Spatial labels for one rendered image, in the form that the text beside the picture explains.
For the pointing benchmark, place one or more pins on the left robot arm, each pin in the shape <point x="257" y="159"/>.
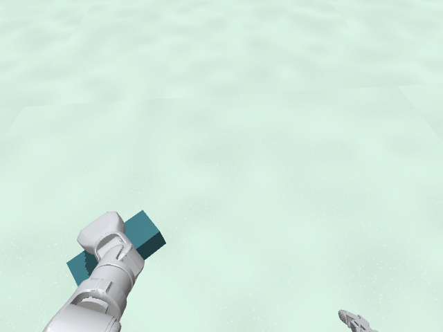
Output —
<point x="99" y="302"/>

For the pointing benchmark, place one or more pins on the carton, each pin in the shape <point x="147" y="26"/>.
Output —
<point x="139" y="229"/>

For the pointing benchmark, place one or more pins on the left robot hand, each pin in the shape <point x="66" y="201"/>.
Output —
<point x="108" y="222"/>

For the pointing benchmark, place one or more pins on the right robot hand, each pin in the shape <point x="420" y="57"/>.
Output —
<point x="354" y="322"/>

